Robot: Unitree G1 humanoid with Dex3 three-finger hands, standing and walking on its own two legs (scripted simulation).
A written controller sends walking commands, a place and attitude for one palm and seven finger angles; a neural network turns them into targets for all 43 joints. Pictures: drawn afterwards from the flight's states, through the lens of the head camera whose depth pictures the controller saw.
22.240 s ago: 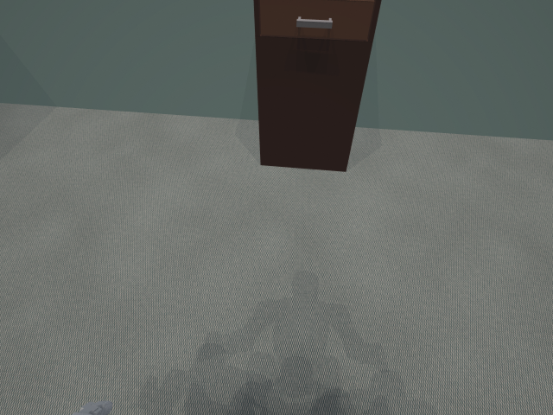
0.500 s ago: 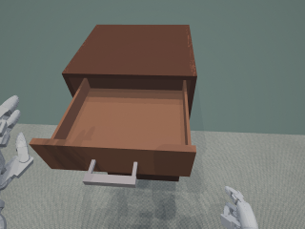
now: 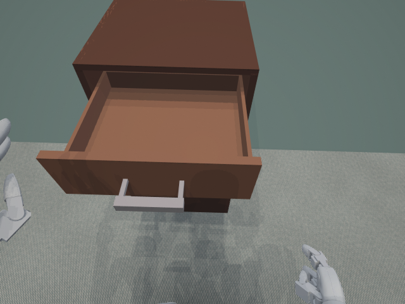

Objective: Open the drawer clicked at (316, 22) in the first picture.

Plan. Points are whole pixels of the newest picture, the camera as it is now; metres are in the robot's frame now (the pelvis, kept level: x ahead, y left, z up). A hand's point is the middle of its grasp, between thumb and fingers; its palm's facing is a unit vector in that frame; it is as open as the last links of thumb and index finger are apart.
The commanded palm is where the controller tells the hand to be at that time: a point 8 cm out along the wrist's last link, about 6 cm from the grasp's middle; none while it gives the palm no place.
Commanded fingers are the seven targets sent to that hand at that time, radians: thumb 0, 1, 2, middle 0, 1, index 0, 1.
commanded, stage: step back with the hand held close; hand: left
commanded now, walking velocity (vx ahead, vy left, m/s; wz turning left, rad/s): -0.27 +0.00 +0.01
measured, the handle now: (151, 194) +0.32 +0.13 +0.02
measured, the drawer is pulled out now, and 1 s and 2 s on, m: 0.29 0.29 0.29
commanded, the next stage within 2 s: stop stepping back and stand still in 0.72 s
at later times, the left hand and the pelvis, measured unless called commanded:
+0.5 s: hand (29, 248) +0.15 +0.21 +0.19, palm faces +0.29 -0.82 -0.49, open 7.4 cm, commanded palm +0.08 +0.26 +0.21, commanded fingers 0.00 0.90 0.90 -0.20 -0.30 -0.20 -0.30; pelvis -0.07 -0.01 +0.00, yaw -3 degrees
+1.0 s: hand out of the picture -0.01 +0.20 +0.20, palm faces +0.33 -0.81 -0.49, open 7.4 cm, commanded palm -0.07 +0.25 +0.21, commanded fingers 0.00 0.90 0.90 -0.20 -0.30 -0.20 -0.30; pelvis -0.20 -0.03 +0.00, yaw +0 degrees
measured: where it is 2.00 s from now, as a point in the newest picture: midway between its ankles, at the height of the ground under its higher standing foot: outside the picture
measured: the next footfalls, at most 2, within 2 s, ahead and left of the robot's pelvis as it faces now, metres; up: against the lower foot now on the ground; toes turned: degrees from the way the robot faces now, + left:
right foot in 0.48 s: -0.08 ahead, -0.12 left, +0.00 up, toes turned -3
left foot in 0.80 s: -0.10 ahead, +0.09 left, +0.00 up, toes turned +3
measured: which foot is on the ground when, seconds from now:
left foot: down 0.00-0.56, up 0.58-0.78, down 0.80-1.00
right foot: down 0.00-0.24, up 0.26-0.46, down 0.48-0.82, up 0.84-0.98, down 1.00-1.00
